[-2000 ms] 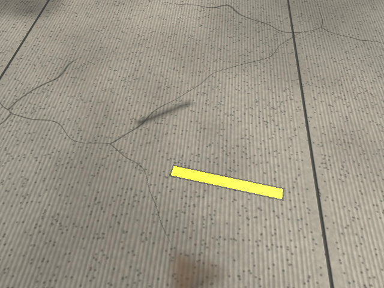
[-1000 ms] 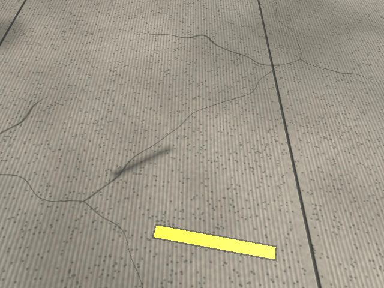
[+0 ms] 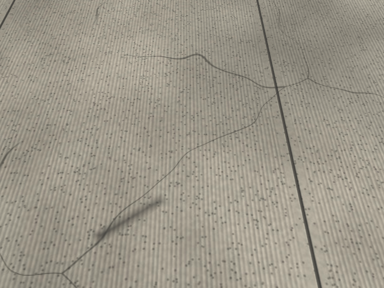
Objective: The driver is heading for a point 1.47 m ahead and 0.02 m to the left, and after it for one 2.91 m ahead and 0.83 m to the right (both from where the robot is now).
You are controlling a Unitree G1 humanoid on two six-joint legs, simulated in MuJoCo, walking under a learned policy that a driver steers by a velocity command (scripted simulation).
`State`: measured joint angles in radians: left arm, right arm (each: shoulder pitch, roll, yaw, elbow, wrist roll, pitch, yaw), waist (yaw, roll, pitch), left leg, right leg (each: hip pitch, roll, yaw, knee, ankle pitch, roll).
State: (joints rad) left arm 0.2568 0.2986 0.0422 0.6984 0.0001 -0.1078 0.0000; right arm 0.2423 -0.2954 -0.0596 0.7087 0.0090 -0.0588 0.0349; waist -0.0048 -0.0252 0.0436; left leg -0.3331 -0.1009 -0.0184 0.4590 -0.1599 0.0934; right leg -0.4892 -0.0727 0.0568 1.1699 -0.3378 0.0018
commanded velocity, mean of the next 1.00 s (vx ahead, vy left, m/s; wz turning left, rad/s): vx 0.49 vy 0.00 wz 0.21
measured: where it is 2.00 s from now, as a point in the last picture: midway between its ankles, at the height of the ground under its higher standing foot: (179, 136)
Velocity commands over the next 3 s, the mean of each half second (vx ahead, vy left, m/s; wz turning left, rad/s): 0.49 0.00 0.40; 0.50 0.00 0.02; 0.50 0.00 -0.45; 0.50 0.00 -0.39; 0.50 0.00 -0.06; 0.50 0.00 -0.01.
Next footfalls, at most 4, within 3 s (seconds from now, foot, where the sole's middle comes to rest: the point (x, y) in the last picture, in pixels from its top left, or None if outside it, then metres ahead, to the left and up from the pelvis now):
0.32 right None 0.38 -0.13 -0.77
0.82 left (146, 246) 0.59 0.17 -0.77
1.36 right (199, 170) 0.92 -0.02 -0.77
1.84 left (161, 116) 1.22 0.15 -0.77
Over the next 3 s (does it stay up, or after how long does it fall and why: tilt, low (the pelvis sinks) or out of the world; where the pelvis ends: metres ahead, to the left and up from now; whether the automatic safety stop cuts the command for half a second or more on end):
stays up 1.63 -0.07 0.00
